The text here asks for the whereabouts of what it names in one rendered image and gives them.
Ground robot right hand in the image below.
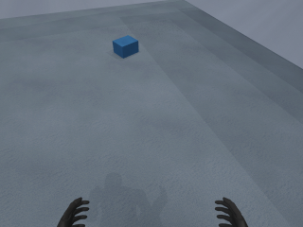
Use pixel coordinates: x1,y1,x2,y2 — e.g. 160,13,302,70
215,197,248,227

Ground robot left hand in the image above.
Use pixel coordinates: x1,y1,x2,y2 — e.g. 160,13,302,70
57,197,90,227

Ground carton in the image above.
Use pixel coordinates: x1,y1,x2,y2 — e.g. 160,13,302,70
112,35,139,59

